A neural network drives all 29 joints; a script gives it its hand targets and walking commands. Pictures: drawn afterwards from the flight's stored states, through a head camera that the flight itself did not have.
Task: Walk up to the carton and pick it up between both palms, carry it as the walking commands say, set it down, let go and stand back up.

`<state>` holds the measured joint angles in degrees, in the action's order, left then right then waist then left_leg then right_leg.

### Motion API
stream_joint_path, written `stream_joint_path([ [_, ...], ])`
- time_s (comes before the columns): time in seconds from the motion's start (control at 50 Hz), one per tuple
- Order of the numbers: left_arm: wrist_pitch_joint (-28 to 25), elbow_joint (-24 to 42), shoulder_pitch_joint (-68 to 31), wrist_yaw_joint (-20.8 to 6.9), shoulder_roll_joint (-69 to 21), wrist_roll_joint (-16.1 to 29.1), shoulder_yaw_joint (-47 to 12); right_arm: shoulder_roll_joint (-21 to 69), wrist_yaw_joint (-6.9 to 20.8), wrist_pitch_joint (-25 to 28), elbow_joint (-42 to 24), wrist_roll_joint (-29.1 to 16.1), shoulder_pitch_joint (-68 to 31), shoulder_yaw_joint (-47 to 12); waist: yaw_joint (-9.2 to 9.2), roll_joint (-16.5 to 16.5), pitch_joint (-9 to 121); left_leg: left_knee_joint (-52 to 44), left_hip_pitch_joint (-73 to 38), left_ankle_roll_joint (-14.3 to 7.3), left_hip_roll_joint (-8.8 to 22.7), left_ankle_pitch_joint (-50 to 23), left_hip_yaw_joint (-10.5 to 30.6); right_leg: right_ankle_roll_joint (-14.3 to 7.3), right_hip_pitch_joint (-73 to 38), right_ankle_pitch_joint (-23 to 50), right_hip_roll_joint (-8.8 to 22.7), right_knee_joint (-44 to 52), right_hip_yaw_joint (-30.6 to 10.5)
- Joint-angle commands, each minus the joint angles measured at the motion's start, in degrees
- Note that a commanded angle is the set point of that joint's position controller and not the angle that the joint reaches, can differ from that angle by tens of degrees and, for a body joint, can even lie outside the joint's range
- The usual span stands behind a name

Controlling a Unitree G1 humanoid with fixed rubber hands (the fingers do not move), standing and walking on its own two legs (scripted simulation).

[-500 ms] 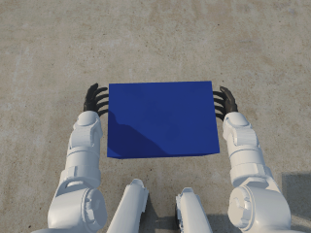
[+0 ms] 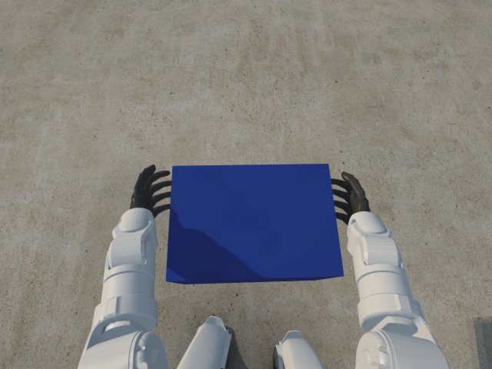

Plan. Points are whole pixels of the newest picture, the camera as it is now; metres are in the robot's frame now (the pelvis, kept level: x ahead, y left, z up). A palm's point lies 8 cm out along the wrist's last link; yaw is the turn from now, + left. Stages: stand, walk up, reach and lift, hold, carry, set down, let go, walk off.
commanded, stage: reach and lift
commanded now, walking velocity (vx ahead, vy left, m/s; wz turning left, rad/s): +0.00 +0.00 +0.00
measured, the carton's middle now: (250, 228) +0.37 +0.03 -0.12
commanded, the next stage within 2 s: none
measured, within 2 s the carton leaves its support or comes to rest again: neither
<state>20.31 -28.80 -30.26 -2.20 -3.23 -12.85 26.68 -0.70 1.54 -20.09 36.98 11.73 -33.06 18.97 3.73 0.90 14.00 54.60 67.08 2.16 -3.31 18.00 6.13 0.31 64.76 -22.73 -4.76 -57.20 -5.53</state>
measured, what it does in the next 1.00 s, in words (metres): rises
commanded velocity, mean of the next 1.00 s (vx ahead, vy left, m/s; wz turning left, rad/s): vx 0.00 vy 0.00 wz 0.00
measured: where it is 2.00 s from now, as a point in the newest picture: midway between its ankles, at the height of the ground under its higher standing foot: outside the picture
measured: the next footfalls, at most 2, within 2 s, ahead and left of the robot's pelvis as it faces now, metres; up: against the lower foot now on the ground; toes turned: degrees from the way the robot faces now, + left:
none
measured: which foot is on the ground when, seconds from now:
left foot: down 0.00-1.00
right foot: down 0.00-1.00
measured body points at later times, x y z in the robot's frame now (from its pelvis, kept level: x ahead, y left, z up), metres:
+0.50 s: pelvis +0.02 +0.01 +0.05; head +0.10 +0.01 +0.50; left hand +0.35 +0.22 +0.03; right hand +0.38 -0.15 +0.02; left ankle +0.06 +0.13 -0.66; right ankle +0.02 -0.12 -0.66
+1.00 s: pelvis +0.04 +0.00 +0.08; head +0.03 +0.00 +0.53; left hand +0.34 +0.21 +0.10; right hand +0.36 -0.16 +0.08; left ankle +0.06 +0.13 -0.66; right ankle +0.02 -0.12 -0.66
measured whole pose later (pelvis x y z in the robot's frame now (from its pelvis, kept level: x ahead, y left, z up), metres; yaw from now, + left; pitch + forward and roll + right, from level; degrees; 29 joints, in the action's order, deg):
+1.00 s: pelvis +0.04 +0.00 +0.08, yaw -1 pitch +5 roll +0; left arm 31.2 -17.9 -15.7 -1.8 -7.2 -16.1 21.4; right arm 2.4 3.6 -30.1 26.6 14.5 -18.1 16.2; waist 4.1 0.2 6.2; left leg 22.4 17.8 0.9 -1.7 9.3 5.9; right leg -0.3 15.4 -13.0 -2.7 -23.9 -7.0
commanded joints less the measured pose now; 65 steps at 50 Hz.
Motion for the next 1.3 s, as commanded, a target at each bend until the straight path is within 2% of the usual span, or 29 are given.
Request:
stream_joint_path([
  [0.0,1.34,-4.35,-25.01,-17.09,-51.15,8.22,-33.38,54.24,16.95,1.96,-3.07,-9.1,-29.63,-29.44,0.29,1.51,33.34,-5.26,-28.28,-1.65,-2.94,-16.58,-6.15,0.57,-17.96,16.16,-1.62,9.74,4.11],
  [0.34,3.38,-0.52,-17.21,-16.79,-51.8,7.73,-35.83,53.47,18.32,0.34,-5.61,-8.28,-22.72,-30.21,-0.25,-0.11,25.55,-16.58,-42.37,-1.22,-2.14,-19.76,-4.62,-0.31,-28.5,18.27,-1.25,20.7,3.75],
  [0.64,6.19,1.92,-11.63,-16.11,-52.07,8.13,-37.93,53.29,18.48,-2.09,-8.53,-8.42,-17.02,-31.43,-0.44,-0.63,17.21,-25.4,-53.98,-0.79,-1.68,-23.01,-3.38,-0.67,-39.88,20.48,-1.03,29.45,2.83],
  [1.0,12.94,7.77,-9.52,-15.9,-51.68,9.05,-39.3,53.85,17.86,-9.03,-14.59,-10.03,-13.98,-33.39,0.77,0.27,5.43,-34.12,-64.48,-1.0,-1.93,-21.38,-4.05,-0.16,-52.07,19.6,-0.45,39.27,1.25],
  [1.28,18.67,15.05,-7.4,-16.16,-50.98,11.01,-42.79,53.19,17.61,-14.95,-22.38,-11.57,-11.18,-35.58,-0.1,-0.25,0.16,-37.98,-71.16,-0.52,-2.05,-23.11,-3.68,-0.35,-57.5,21.07,-0.18,43.57,0.73],
])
